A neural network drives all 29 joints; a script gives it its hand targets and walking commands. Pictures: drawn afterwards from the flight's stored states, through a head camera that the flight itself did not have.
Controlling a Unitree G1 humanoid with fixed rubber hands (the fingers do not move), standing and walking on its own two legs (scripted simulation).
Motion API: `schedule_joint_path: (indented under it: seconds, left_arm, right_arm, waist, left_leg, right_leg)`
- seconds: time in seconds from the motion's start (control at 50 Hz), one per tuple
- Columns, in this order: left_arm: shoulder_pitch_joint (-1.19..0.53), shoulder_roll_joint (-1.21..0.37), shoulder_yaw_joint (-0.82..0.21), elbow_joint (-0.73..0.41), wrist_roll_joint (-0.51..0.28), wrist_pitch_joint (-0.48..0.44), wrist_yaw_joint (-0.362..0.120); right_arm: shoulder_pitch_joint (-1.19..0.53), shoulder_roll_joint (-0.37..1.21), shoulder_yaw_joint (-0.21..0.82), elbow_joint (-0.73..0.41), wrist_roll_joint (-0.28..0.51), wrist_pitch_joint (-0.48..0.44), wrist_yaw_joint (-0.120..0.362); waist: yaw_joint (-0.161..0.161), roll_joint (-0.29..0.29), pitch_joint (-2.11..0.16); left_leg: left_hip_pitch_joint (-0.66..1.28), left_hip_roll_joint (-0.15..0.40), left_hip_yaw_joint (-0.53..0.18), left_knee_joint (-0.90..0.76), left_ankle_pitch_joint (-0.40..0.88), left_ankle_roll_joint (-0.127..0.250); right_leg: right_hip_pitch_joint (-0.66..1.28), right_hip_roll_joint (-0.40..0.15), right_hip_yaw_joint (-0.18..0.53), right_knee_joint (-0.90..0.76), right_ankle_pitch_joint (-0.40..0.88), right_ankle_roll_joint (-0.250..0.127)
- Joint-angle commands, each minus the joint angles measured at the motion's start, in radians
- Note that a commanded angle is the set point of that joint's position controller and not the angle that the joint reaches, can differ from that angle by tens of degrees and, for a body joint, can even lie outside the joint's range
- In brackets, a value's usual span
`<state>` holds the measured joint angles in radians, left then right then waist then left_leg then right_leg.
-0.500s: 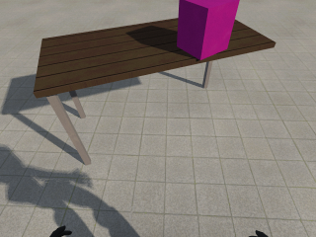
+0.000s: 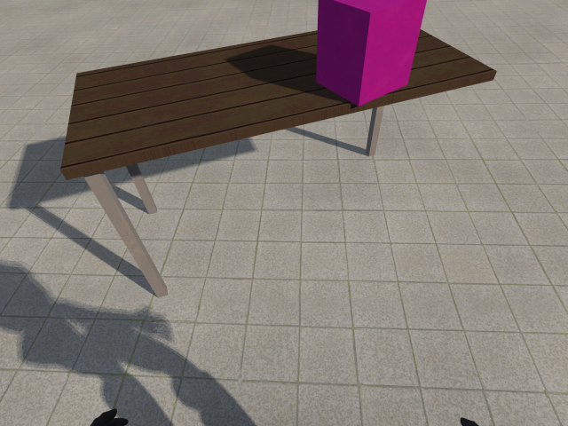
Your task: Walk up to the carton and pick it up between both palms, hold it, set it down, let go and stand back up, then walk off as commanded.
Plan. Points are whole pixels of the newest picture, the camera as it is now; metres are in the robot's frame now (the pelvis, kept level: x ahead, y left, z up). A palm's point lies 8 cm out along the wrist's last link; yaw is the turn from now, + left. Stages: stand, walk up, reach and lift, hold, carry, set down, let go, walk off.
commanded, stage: stand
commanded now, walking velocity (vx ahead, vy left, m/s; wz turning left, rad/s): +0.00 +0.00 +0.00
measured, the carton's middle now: (366, 43) +1.11 -0.24 +0.07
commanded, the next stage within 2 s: walk up in 0.38 s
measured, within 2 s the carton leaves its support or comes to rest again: neither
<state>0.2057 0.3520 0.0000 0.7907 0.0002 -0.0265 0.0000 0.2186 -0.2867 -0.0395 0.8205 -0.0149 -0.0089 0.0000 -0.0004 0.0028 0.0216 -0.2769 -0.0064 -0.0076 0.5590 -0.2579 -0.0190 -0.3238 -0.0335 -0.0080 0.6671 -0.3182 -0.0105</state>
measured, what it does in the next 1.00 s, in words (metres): steps to the right: right foot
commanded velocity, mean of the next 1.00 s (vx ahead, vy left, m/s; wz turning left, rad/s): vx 0.00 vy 0.00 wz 0.00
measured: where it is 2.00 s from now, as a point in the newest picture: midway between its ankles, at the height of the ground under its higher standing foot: outside the picture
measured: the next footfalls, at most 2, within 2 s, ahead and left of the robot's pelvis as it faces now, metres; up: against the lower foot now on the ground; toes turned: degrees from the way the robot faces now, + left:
right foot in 0.86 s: +0.10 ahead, -0.20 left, +0.00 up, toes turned +3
left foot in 1.16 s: +0.17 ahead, +0.03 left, +0.00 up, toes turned +11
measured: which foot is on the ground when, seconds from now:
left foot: down 0.00-0.88, up 0.90-1.00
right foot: down 0.00-0.62, up 0.64-0.84, down 0.86-1.00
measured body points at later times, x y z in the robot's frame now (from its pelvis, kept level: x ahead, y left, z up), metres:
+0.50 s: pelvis +0.00 +0.00 +0.00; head +0.00 -0.01 +0.45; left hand +0.12 +0.30 -0.09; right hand +0.10 -0.27 -0.12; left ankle +0.03 +0.15 -0.73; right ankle +0.03 -0.10 -0.73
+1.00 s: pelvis +0.04 -0.10 -0.01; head +0.07 -0.11 +0.44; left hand +0.12 +0.23 -0.10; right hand +0.13 -0.44 -0.12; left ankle +0.04 +0.08 -0.67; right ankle +0.06 -0.20 -0.73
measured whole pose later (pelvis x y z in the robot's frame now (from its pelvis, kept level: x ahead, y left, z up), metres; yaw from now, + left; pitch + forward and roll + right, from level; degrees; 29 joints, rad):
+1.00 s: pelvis +0.04 -0.10 -0.01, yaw +5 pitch +0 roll +3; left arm 0.21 0.44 0.00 0.81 0.02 0.02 -0.09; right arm 0.34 -0.43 -0.10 0.84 -0.01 -0.05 -0.05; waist 0.02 -0.02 0.03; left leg -0.53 0.01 -0.07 1.08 -0.47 -0.01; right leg -0.37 -0.04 -0.02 0.77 -0.40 -0.02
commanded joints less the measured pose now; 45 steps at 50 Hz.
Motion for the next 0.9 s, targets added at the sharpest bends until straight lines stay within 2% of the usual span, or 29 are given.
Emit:
schedule_joint_path:
  seconds: [0.0,0.02,0.04,0.06,0.12,0.16,0.2,0.26,0.28,0.3,0.32,0.36,0.4,0.46,0.48,0.54,0.56,0.58,0.6,0.62,0.64,0.68,0.72,0.74,0.78,0.82,0.84,0.86,0.88]
  left_arm:
    - [-0.109,0.199,0.053,0.018,0.014,-0.039,0.008]
    - [-0.094,0.2,0.056,0.012,0.022,-0.038,0.013]
    - [-0.11,0.208,0.058,0.01,0.01,-0.04,0.009]
    - [-0.104,0.205,0.064,0.004,0.017,-0.039,0.007]
    - [-0.12,0.204,0.062,0.025,0.025,-0.039,0.007]
    - [-0.118,0.194,0.052,0.021,0.016,-0.039,0.001]
    - [-0.068,0.216,0.06,0.038,0.008,-0.034,0.014]
    - [-0.061,0.226,0.056,0.028,0.013,-0.034,0.01]
    - [-0.092,0.211,0.055,0.023,0.013,-0.038,0.009]
    - [-0.106,0.224,0.057,0.018,0.027,-0.043,0.017]
    - [-0.112,0.202,0.052,0.017,0.008,-0.043,0.014]
    - [-0.154,0.217,0.05,0.024,0.017,-0.036,0.01]
    - [-0.089,0.215,0.053,0.043,0.016,-0.04,0.013]
    - [-0.103,0.249,0.066,0.034,0.017,-0.029,0.007]
    - [-0.105,0.228,0.064,0.026,0.019,-0.036,0.011]
    - [-0.068,0.226,0.056,0.059,0.018,-0.031,0.007]
    - [-0.088,0.318,0.148,-0.125,0.102,-0.006,-0.038]
    - [-0.128,0.281,0.143,-0.138,0.103,0.023,-0.056]
    - [-0.136,0.285,0.155,-0.174,0.112,0.04,-0.071]
    - [-0.137,0.278,0.153,-0.169,0.1,0.048,-0.079]
    - [-0.148,0.274,0.146,-0.164,0.096,0.051,-0.087]
    - [-0.062,0.29,0.145,-0.134,0.083,0.034,-0.095]
    - [-0.119,0.27,0.151,-0.157,0.095,0.037,-0.11]
    - [-0.117,0.29,0.145,-0.157,0.091,0.038,-0.112]
    - [-0.063,0.282,0.145,-0.135,0.075,0.033,-0.108]
    - [0.062,0.287,0.16,-0.084,0.07,0.031,-0.1]
    - [0.182,0.343,0.171,-0.057,0.079,0.021,-0.081]
    - [0.19,0.437,0.187,-0.062,0.098,0.022,-0.078]
    - [0.154,0.45,0.194,-0.083,0.083,0.023,-0.072]
  right_arm:
    - [-0.117,-0.222,-0.05,-0.002,-0.003,-0.033,0.002]
    - [-0.073,-0.226,-0.04,0.021,0.004,-0.034,0.0]
    - [-0.093,-0.21,-0.033,0.037,0.0,-0.041,0.003]
    - [-0.122,-0.219,-0.043,0.002,0.007,-0.047,0.005]
    - [-0.095,-0.212,-0.029,0.024,0.007,-0.043,0.006]
    - [-0.08,-0.255,-0.046,0.039,-0.004,-0.036,0.009]
    - [-0.06,-0.273,-0.058,0.043,-0.003,-0.044,0.006]
    - [-0.101,-0.221,-0.042,0.021,0.005,-0.043,0.009]
    - [-0.087,-0.217,-0.038,0.036,0.0,-0.039,0.007]
    - [-0.102,-0.211,-0.04,0.024,0.004,-0.032,0.006]
    - [-0.115,-0.223,-0.036,0.027,0.015,-0.036,0.005]
    - [-0.103,-0.214,-0.039,0.026,0.01,-0.031,0.007]
    - [-0.115,-0.212,-0.037,0.03,-0.009,-0.04,0.012]
    - [-0.095,-0.224,-0.043,0.021,0.003,-0.036,0.005]
    - [-0.105,-0.225,-0.039,0.033,0.006,-0.038,0.005]
    - [-0.101,-0.25,-0.049,0.055,0.001,-0.036,0.011]
    - [0.151,-0.398,-0.106,0.017,0.004,-0.061,-0.022]
    - [0.215,-0.477,-0.136,0.056,-0.009,-0.067,-0.039]
    - [0.24,-0.516,-0.161,0.031,-0.017,-0.076,-0.051]
    - [0.237,-0.508,-0.158,0.01,-0.02,-0.087,-0.063]
    - [0.196,-0.488,-0.156,0.008,-0.016,-0.096,-0.071]
    - [0.135,-0.471,-0.148,-0.016,-0.016,-0.104,-0.07]
    - [0.165,-0.458,-0.148,-0.024,-0.025,-0.103,-0.074]
    - [0.16,-0.472,-0.148,-0.037,-0.022,-0.108,-0.072]
    - [0.1,-0.474,-0.144,-0.055,-0.02,-0.103,-0.068]
    - [0.044,-0.445,-0.128,-0.063,-0.016,-0.081,-0.065]
    - [0.016,-0.354,-0.099,-0.067,-0.011,-0.076,-0.067]
    - [0.07,-0.277,-0.069,-0.079,0.003,-0.076,-0.074]
    - [0.026,-0.373,-0.097,-0.084,0.003,-0.063,-0.089]
  waist:
    - [-0.011,-0.021,-0.051]
    - [0.002,0.003,-0.035]
    - [0.007,-0.039,-0.024]
    - [-0.008,0.014,-0.054]
    - [-0.012,-0.002,-0.024]
    - [-0.001,-0.063,-0.043]
    - [-0.006,0.015,-0.042]
    - [0.002,-0.06,-0.047]
    - [0.003,-0.021,-0.014]
    - [-0.004,-0.072,-0.034]
    - [0.006,-0.05,-0.069]
    - [-0.037,-0.024,-0.021]
    - [0.008,-0.03,-0.012]
    - [-0.006,-0.006,-0.039]
    - [0.007,0.047,-0.024]
    - [0.013,0.003,-0.037]
    - [-0.034,-0.15,-0.066]
    - [-0.054,0.07,0.023]
    - [-0.068,0.079,0.083]
    - [-0.049,0.062,0.119]
    - [-0.027,0.022,0.154]
    - [0.003,0.102,0.072]
    - [-0.031,0.072,0.012]
    - [-0.032,0.096,0.043]
    - [0.004,0.175,0.018]
    - [0.078,0.063,-0.013]
    - [0.162,-0.11,-0.021]
    - [0.147,-0.341,-0.032]
    - [0.155,-0.208,0.014]
  left_leg:
    - [0.114,0.102,-0.073,-0.092,0.102,0.066]
    - [0.062,0.1,-0.09,-0.088,0.105,0.079]
    - [0.028,0.104,-0.099,-0.118,0.083,0.074]
    - [0.091,0.1,-0.081,-0.096,0.099,0.062]
    - [0.049,0.094,-0.076,-0.134,0.043,0.057]
    - [0.062,0.105,-0.084,-0.115,0.095,0.059]
    - [0.041,0.094,-0.094,-0.125,0.058,0.065]
    - [0.074,0.096,-0.079,-0.102,0.096,0.058]
    - [0.049,0.09,-0.084,-0.12,0.074,0.056]
    - [0.095,0.092,-0.088,-0.116,0.097,0.053]
    - [0.1,0.1,-0.078,-0.093,0.101,0.067]
    - [0.076,0.086,-0.066,-0.097,0.061,0.064]
    - [0.04,0.106,-0.107,-0.122,0.047,0.079]
    - [0.07,0.1,-0.067,-0.1,0.067,0.058]
    - [0.042,0.108,-0.114,-0.143,0.056,0.063]
    - [0.061,0.092,-0.083,-0.121,0.05,0.058]
    - [0.01,0.138,-0.255,-0.128,-0.2,0.141]
    - [0.086,0.252,-0.494,-0.255,-0.454,0.196]
    - [0.137,0.367,-0.701,-0.34,-0.573,0.269]
    - [0.1,0.379,-0.703,-0.342,-0.582,0.287]
    - [0.106,0.4,-0.685,-0.35,-0.552,0.293]
    - [0.123,0.333,-0.548,-0.263,-0.357,0.249]
    - [0.104,0.318,-0.478,-0.219,-0.212,0.256]
    - [0.077,0.3,-0.467,-0.187,-0.154,0.257]
    - [-0.017,0.265,-0.322,-0.13,-0.089,0.222]
    - [-0.214,0.176,-0.219,0.034,0.024,0.147]
    - [-0.325,0.064,-0.081,0.292,0.0,0.092]
    - [-0.522,-0.095,-0.028,0.542,-0.386,0.057]
    - [-0.541,-0.025,-0.019,0.623,-0.356,0.053]
  right_leg:
    - [0.032,-0.102,0.14,-0.281,0.152,-0.049]
    - [0.074,-0.108,0.153,-0.267,0.173,-0.049]
    - [0.089,-0.104,0.128,-0.266,0.159,-0.037]
    - [0.051,-0.097,0.134,-0.279,0.175,-0.039]
    - [0.054,-0.09,0.132,-0.298,0.089,-0.035]
    - [0.052,-0.104,0.124,-0.294,0.123,-0.034]
    - [0.11,-0.102,0.12,-0.269,0.187,-0.031]
    - [0.068,-0.104,0.122,-0.29,0.15,-0.034]
    - [0.062,-0.117,0.138,-0.298,0.116,-0.036]
    - [0.033,-0.099,0.118,-0.308,0.125,-0.026]
    - [0.037,-0.104,0.136,-0.295,0.113,-0.031]
    - [0.005,-0.128,0.159,-0.326,0.077,-0.042]
    - [0.054,-0.101,0.137,-0.312,0.04,-0.034]
    - [0.03,-0.11,0.145,-0.308,0.069,-0.038]
    - [0.061,-0.085,0.119,-0.268,0.115,-0.028]
    - [0.066,-0.111,0.141,-0.312,0.092,-0.037]
    - [0.023,-0.042,0.033,-0.085,-0.204,-0.062]
    - [-0.222,0.017,0.011,0.145,-0.281,-0.043]
    - [-0.39,-0.003,0.086,0.343,-0.26,-0.028]
    - [-0.477,-0.043,0.136,0.385,-0.199,-0.014]
    - [-0.504,-0.08,0.174,0.408,-0.144,-0.015]
    - [-0.424,-0.087,0.177,0.343,-0.137,-0.014]
    - [-0.318,-0.076,0.144,0.239,-0.216,-0.01]
    - [-0.309,-0.071,0.147,0.209,-0.215,0.0]
    - [-0.165,-0.053,0.087,0.098,-0.189,-0.006]
    - [0.165,-0.006,0.039,-0.134,-0.017,-0.041]
    - [0.287,-0.039,0.078,-0.223,-0.089,-0.047]
    - [0.317,-0.27,0.459,-0.373,-0.147,-0.112]
    - [0.236,-0.358,0.578,-0.44,-0.258,-0.161]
